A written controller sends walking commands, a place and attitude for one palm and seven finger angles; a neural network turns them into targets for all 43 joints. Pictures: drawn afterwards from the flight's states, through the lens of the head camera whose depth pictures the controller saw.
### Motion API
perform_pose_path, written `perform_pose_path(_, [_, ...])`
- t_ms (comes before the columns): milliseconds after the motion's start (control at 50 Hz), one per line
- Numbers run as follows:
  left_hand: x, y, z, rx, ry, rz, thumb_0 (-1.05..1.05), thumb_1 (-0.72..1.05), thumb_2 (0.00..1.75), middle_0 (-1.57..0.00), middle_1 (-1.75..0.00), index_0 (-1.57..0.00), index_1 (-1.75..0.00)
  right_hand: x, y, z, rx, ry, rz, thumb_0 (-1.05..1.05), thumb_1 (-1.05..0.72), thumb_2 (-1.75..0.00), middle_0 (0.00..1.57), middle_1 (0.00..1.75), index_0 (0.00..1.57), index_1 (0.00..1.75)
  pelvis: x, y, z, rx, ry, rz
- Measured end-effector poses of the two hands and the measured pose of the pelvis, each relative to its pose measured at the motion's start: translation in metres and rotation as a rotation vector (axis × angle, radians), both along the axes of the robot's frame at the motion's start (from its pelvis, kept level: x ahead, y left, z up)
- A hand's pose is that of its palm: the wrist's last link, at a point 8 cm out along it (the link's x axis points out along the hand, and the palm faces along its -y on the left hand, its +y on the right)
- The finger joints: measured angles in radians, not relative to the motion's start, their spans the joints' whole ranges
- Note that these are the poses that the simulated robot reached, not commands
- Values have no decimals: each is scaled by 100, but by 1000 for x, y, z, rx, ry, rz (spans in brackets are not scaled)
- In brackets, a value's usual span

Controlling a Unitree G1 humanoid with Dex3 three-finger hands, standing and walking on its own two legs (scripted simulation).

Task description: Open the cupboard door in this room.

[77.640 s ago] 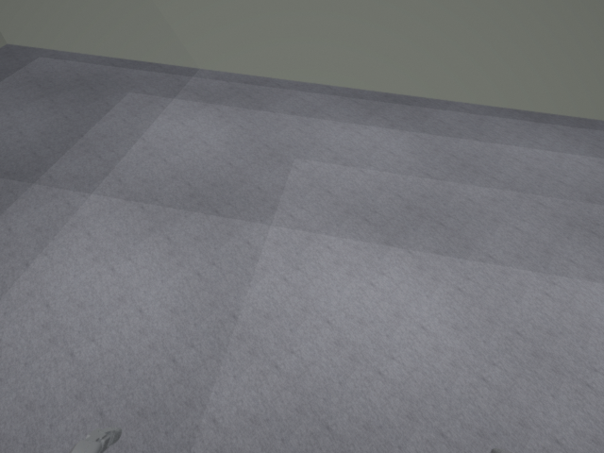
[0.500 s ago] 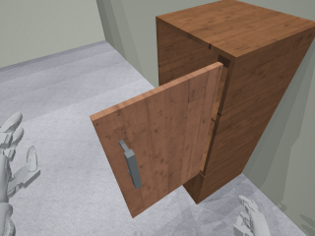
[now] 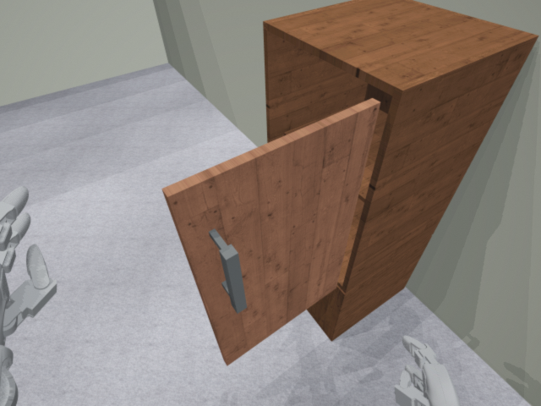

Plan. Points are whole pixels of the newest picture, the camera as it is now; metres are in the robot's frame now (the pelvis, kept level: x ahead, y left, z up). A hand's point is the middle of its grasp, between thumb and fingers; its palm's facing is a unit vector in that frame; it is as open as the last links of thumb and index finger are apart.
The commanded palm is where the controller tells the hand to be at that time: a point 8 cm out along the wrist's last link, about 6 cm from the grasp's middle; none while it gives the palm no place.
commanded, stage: step back with the hand held close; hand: left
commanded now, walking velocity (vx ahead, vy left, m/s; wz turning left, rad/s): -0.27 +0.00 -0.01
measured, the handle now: (228, 273) +0.30 +0.10 +0.04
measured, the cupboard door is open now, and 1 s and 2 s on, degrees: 92 92 92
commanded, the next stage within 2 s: stop stepping back and stand still in 0.90 s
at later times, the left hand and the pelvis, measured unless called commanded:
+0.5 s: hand (3, 356) +0.12 +0.28 +0.15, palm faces +0.44 -0.76 -0.48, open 7.4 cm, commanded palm +0.06 +0.32 +0.17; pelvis -0.08 +0.02 -0.02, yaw -1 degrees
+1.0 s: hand out of the picture +0.05 +0.23 +0.15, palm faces +0.33 -0.81 -0.48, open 7.4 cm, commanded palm -0.02 +0.28 +0.17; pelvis -0.18 -0.01 -0.01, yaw -2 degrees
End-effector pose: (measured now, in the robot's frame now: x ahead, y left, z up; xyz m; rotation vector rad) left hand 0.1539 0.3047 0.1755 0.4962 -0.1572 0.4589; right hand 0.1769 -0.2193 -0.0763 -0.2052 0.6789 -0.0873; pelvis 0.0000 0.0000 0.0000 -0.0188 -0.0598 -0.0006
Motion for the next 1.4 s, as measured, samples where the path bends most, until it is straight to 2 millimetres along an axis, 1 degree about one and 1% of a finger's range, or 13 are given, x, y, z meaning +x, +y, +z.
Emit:
perform_pose_path(160, [-7,2,-13,33,91,-90,2,89,90,-21,-30,-21,-30,-30,-6,0,-46,54,-71,1,-90,-90,20,30,20,30,-20,15,-2,8,46,-15])
perform_pose_path(360, [-47,14,4,138,-5,-84,2,88,90,-21,-30,-22,-30,-66,1,-3,-57,42,-85,1,-90,-90,20,30,20,30,-53,21,-11,25,36,-16])
perform_pose_path(480, [-70,11,-5,113,-45,-47,2,89,90,-21,-30,-21,-30,-85,3,-11,-40,19,-62,1,-90,-90,20,30,20,30,-75,18,-19,15,29,-12])
perform_pose_path(600, [-86,5,-12,71,-96,-102,2,88,90,-21,-30,-21,-30,-117,0,-15,-86,61,-66,1,-90,-90,20,30,20,30,-99,22,-24,5,31,0])
perform_pose_path(680, [-100,11,0,132,-114,-112,2,88,90,-21,-30,-22,-30,-140,2,-13,-98,66,-90,1,-90,-90,20,30,20,30,-112,24,-22,-25,28,18])
perform_pose_path(740, [-114,17,15,171,-131,-80,2,88,90,-22,-30,-22,-30,-155,7,-10,-67,82,-92,1,-90,-90,20,30,20,30,-118,19,-14,-43,50,29])
perform_pose_path(800, [-128,19,20,166,-125,-43,2,88,90,-21,-30,-22,-30,-165,10,-8,-37,86,-80,1,-90,-90,20,30,20,30,-125,14,-9,-42,83,9])
perform_pose_path(860, [-137,10,11,123,-81,-32,2,89,90,-21,-30,-21,-30,-170,8,-11,-14,78,-53,1,-90,-90,20,30,20,30,-138,5,-9,-28,112,-9])
perform_pose_path(960, [-143,-24,-12,64,-6,-118,2,89,90,-21,-30,-21,-30,-180,-6,-23,-9,85,-28,1,-90,-90,20,30,20,30,-170,-7,-15,-14,114,-38])
perform_pose_path(1040, [-150,-35,-2,99,-10,-199,2,88,90,-21,-30,-22,-30,-194,-20,-11,-39,101,-71,1,-90,-90,20,30,20,30,-178,-12,-9,17,111,-45])
perform_pose_path(1140, [-164,-28,10,144,-50,-218,2,88,90,-22,-30,-22,-30,-204,-34,8,-87,10,-117,1,-90,-90,20,30,20,30,-192,-9,-11,19,88,-48])
perform_pose_path(1240, [-191,-24,8,133,-12,-163,2,88,90,-21,-30,-22,-30,-228,-39,16,-71,-63,-106,1,-90,-90,20,30,20,30,-217,-11,-8,24,51,-40])
perform_pose_path(1400, [-253,-29,-3,76,6,-71,2,88,90,-21,-30,-22,-30,-283,-45,-5,-62,66,-88,1,-90,-90,20,30,20,30,-246,-21,-6,38,41,-31])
